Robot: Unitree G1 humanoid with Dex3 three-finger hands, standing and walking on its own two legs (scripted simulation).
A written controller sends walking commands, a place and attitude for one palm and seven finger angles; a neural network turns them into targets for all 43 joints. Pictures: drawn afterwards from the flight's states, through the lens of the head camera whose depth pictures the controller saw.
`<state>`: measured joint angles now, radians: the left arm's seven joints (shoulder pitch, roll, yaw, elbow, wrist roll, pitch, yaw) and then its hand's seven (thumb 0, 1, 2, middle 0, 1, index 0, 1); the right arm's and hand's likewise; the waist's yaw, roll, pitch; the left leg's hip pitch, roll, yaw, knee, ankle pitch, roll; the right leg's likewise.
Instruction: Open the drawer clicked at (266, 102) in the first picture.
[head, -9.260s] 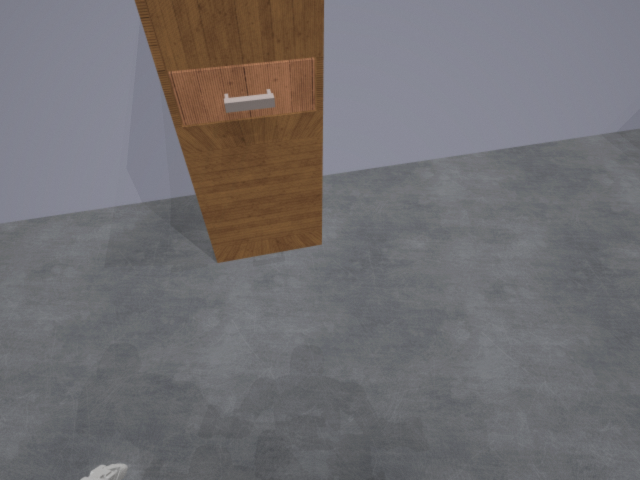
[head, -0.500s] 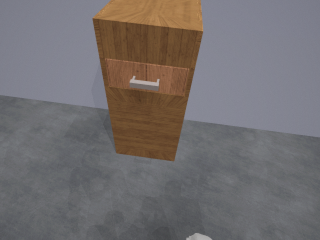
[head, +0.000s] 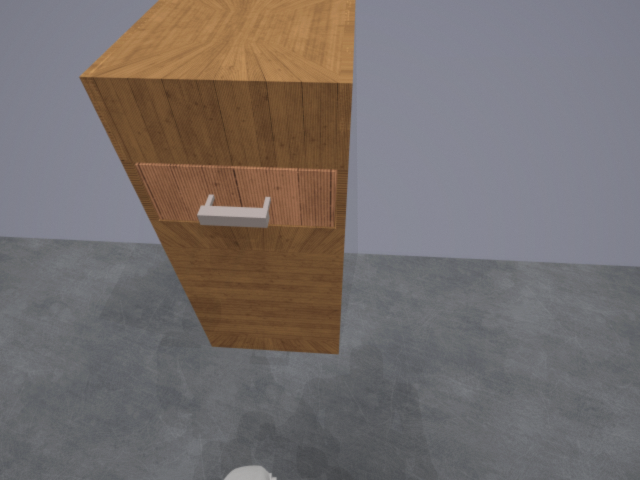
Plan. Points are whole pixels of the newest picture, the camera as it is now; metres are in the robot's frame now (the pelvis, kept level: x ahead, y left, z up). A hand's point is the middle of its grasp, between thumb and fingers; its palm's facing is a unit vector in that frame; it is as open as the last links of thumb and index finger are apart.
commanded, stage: come to a stop and stand still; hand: left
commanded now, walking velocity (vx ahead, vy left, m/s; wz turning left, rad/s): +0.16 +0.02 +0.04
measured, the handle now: (236, 208) +0.61 +0.19 -0.06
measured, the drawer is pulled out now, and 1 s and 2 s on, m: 0.00 0.00 0.00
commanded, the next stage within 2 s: look again from close up in 1.50 s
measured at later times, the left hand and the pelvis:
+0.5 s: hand out of the picture +0.08 +0.19 -0.17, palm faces +0.05 -0.97 -0.24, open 7.4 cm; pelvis +0.06 +0.00 +0.00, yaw -2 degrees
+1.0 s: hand out of the picture +0.06 +0.16 -0.15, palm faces +0.09 -0.96 -0.28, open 7.3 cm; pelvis +0.04 -0.04 +0.01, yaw +1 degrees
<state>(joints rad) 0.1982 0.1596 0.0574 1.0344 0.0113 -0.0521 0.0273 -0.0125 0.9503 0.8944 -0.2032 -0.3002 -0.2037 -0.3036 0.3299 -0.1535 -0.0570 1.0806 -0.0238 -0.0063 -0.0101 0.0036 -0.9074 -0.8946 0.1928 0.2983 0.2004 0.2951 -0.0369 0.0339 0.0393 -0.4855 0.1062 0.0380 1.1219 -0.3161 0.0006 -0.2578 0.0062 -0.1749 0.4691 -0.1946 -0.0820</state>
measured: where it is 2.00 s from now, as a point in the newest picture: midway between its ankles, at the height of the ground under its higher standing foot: outside the picture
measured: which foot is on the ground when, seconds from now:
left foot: up 0.00-0.20, down 0.22-0.58, up 0.60-1.00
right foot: down 0.00-0.28, up 0.30-0.56, down 0.58-1.00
